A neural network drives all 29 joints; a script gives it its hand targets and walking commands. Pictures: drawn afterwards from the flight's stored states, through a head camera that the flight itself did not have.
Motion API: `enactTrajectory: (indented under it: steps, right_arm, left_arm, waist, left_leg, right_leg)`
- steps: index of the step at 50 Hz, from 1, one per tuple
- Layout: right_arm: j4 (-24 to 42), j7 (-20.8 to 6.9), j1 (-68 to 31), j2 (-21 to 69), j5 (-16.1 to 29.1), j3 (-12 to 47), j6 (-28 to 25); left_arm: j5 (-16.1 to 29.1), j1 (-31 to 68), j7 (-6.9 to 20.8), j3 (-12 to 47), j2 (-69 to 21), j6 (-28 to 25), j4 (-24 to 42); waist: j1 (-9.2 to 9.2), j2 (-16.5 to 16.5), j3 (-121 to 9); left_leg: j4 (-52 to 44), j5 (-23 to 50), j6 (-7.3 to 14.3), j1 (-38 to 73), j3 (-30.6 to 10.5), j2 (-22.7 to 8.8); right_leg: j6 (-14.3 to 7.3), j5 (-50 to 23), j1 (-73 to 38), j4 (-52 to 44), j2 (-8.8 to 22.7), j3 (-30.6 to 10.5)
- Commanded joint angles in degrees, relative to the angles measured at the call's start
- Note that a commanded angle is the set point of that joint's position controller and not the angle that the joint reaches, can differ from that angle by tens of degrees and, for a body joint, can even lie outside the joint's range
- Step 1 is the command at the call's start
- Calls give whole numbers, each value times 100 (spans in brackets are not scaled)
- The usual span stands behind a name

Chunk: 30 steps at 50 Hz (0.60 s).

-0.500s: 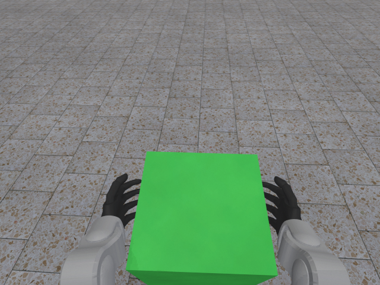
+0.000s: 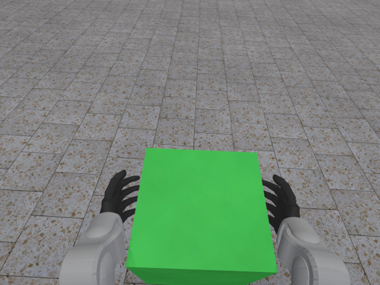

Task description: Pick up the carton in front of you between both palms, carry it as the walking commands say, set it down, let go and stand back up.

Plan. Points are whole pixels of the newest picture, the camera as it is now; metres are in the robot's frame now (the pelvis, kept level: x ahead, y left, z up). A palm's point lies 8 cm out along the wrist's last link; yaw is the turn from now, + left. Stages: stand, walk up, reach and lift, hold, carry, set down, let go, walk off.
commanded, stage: carry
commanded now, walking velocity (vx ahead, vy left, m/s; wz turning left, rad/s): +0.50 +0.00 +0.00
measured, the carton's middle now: (197, 224) +0.25 +0.00 +0.01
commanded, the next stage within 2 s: none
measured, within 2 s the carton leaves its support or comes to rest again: neither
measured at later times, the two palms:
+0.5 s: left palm (157, 102) +0.54 +0.12 +0.09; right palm (266, 108) +0.55 -0.18 +0.08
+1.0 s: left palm (160, 64) +0.75 +0.13 +0.09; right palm (250, 69) +0.75 -0.17 +0.09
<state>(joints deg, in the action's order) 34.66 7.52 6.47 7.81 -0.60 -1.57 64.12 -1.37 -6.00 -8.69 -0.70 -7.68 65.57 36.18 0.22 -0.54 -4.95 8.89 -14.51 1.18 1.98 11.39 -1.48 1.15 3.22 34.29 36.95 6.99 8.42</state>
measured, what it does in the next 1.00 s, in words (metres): walks ahead: right foot, then left foot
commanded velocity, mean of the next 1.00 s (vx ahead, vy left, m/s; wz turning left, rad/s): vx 0.18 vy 0.00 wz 0.00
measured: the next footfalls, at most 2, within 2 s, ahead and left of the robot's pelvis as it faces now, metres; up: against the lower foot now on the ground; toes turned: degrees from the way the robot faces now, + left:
right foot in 0.12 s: +0.27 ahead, -0.12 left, +0.00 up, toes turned -11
left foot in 0.60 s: +0.57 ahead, +0.09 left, +0.00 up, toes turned -10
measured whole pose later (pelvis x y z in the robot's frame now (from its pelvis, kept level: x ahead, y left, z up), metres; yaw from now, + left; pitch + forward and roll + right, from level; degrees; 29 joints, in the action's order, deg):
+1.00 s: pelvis +0.53 -0.02 -0.01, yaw +0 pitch +3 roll +0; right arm 33.0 7.5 4.5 7.7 -2.0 -1.7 66.4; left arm -2.1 -4.5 -8.2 -1.4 -7.7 66.9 33.9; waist -0.4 -0.6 -5.9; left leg 24.0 -11.5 2.1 -14.9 13.1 -2.6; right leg 1.4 16.1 11.4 25.3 4.6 7.7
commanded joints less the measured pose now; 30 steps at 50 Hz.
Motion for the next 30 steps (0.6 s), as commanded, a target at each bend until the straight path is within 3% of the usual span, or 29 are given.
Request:
enactTrajectory:
  steps: [1,3,5,6,7,8,9,11,12,13,15,19,23,25,28,29,30]
  right_arm:
    - [479,-59,-1532,3220,971,2924,75]
    - [524,-10,-1580,3208,975,2934,109]
    - [610,7,-1673,3211,997,2995,131]
    - [635,10,-1709,3174,989,3039,134]
    - [680,6,-1732,3217,1032,3126,145]
    - [727,-33,-1637,3293,1063,3210,154]
    - [646,-83,-1760,3554,1084,3314,105]
    - [570,-220,-1938,4115,1124,3413,-8]
    - [440,-270,-1888,4324,1081,3435,-65]
    - [385,-307,-1880,4474,1023,3471,-132]
    - [237,-321,-1696,4579,872,3450,-235]
    - [206,-234,-1480,4396,713,3385,-281]
    - [432,-106,-1521,4028,813,3379,-197]
    - [560,-50,-1577,3782,883,3368,-110]
    - [648,6,-1550,3462,983,3280,16]
    - [637,22,-1508,3390,986,3228,46]
    - [648,35,-1505,3299,967,3169,78]
  left_arm:
    - [1047,1664,87,3129,-3471,16,377]
    - [1071,1658,74,3061,-3402,42,392]
    - [1053,1534,74,2989,-3411,31,309]
    - [1020,1453,82,2951,-3400,22,248]
    - [993,1407,92,2920,-3328,11,246]
    - [1031,1280,120,2955,-3483,-34,88]
    - [1114,1405,191,2985,-3687,-70,197]
    - [1198,1597,345,3146,-4224,-203,223]
    - [1210,1728,407,3222,-4385,-264,254]
    - [1221,1766,464,3256,-4493,-317,235]
    - [1217,1667,556,3290,-4483,-388,193]
    - [1197,1483,584,3284,-4166,-429,204]
    - [1123,1388,443,3124,-3759,-366,327]
    - [1068,1299,340,3016,-3548,-296,347]
    - [1028,1242,201,2943,-3336,-181,446]
    - [1049,1311,166,2953,-3272,-142,486]
    - [1068,1386,139,2967,-3181,-101,516]
  waist:
    - [-98,911,137]
    - [-91,994,60]
    - [36,904,-445]
    - [135,574,-860]
    - [206,-543,-1495]
    - [169,-2034,-1737]
    - [157,-1350,-1563]
    - [90,-383,-1360]
    - [64,-266,-1274]
    - [55,-371,-1269]
    - [70,-578,-1188]
    - [42,-693,-742]
    - [43,-763,-359]
    - [78,-890,-240]
    - [75,-946,-339]
    - [-17,-816,-490]
    - [-73,-565,-643]
  left_leg:
    - [-193,2366,513,382,-362,-1314]
    - [190,3249,388,504,-190,-1316]
    - [1560,4258,169,285,249,-1126]
    - [2727,3770,20,-341,336,-857]
    - [4455,2230,-188,-1800,200,-508]
    - [5969,-959,-330,-3219,-259,316]
    - [6808,-1272,-126,-3677,-1064,20]
    - [6485,-657,99,-3629,-1264,-495]
    - [5951,-387,76,-3461,-1227,-645]
    - [5668,-148,26,-3289,-1080,-624]
    - [5091,125,-66,-3311,-877,-578]
    - [3899,663,-233,-3833,-530,-544]
    - [2817,998,-261,-3634,-167,-325]
    - [2382,1383,-246,-3390,27,-156]
    - [1785,1808,-175,-2361,281,48]
    - [1304,2202,-145,-1629,441,143]
    - [937,2772,-187,-906,341,13]
  right_leg:
    - [-116,-175,123,-599,-185,278]
    - [-241,-139,-439,-864,-306,415]
    - [-299,54,-1895,-1171,-720,797]
    - [-285,318,-3097,-1259,-685,681]
    - [-710,1006,-4534,-1455,813,-1398]
    - [-1439,827,-5182,-2517,1799,-3782]
    - [-1489,-130,-4981,-2451,1853,-3380]
    - [-1119,-1277,-4140,-2174,1484,-2055]
    - [-915,-1031,-3824,-2331,1325,-1656]
    - [-782,-705,-3608,-2489,1193,-1335]
    - [-756,-250,-3524,-2766,1043,-1010]
    - [-839,-434,-3748,-3016,878,-576]
    - [-705,-2479,-3740,-2580,678,50]
    - [-605,-3122,-3745,-2410,607,268]
    - [-375,-3178,-3616,-1649,495,490]
    - [-221,-3233,-3436,-1058,377,671]
    - [-35,-2883,-3212,-431,245,638]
